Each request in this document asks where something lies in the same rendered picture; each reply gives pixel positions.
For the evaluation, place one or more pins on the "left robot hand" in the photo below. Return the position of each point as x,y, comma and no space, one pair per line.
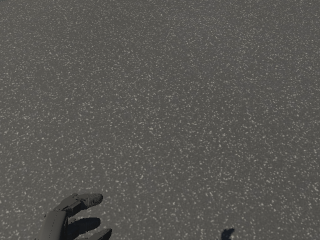
57,227

